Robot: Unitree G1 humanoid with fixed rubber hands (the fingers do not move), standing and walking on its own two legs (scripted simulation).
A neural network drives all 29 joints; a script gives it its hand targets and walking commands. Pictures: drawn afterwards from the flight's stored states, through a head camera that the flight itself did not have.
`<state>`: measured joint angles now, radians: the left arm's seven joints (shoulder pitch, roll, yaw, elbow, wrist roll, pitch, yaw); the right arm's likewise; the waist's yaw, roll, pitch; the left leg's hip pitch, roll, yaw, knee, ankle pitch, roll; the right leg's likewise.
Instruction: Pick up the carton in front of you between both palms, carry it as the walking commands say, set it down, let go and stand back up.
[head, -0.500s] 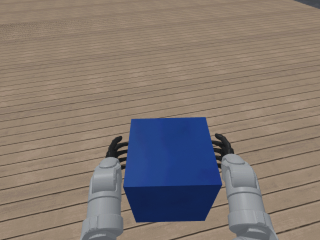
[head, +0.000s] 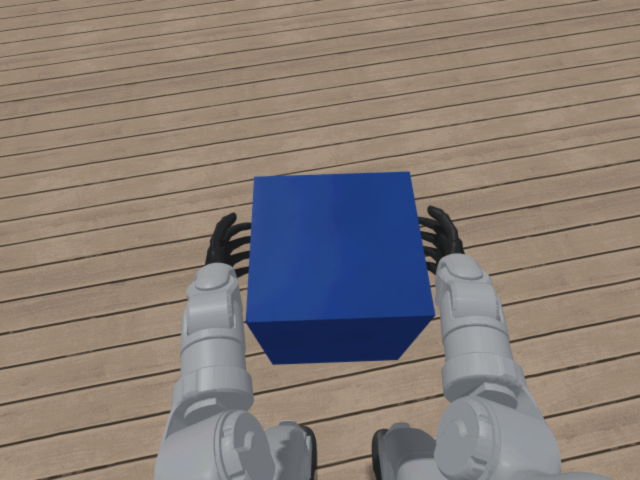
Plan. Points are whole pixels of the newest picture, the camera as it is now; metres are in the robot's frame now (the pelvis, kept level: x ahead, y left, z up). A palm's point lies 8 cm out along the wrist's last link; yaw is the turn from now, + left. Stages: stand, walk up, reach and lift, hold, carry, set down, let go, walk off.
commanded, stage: set down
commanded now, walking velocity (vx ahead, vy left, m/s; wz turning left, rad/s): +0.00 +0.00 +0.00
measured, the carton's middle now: (333, 278) +0.37 +0.02 -0.09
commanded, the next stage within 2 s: none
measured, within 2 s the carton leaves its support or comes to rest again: rests again in 1.86 s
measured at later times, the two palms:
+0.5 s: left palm (243, 284) +0.40 +0.18 -0.19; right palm (410, 274) +0.42 -0.12 -0.19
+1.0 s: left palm (253, 298) +0.43 +0.19 -0.36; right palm (386, 283) +0.47 -0.10 -0.36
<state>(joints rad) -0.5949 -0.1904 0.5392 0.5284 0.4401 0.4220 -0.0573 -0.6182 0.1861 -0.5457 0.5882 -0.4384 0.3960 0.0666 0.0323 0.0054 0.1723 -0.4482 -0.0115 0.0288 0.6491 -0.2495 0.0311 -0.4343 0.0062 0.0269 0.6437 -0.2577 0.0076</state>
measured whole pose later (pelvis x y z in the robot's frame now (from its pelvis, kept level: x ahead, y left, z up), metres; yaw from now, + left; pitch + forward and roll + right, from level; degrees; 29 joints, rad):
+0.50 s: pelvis -0.02 -0.01 -0.11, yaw +0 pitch +36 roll -1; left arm -0.78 -0.08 0.51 0.54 0.29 0.28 -0.04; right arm -0.78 0.13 -0.46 0.59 -0.26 0.24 -0.03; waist 0.05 -0.03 -0.09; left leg -1.46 -0.01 -0.02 1.22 -0.40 0.00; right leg -1.44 0.04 0.02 1.22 -0.41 0.00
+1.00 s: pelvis -0.05 -0.01 -0.25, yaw -1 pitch +47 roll -1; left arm -1.05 0.02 0.51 0.59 0.22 0.32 0.02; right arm -1.12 0.00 -0.43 0.69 -0.20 0.30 -0.07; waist 0.06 -0.04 -0.06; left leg -2.04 -0.02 -0.01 1.71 -0.49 0.00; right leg -2.02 0.05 0.02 1.71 -0.51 0.02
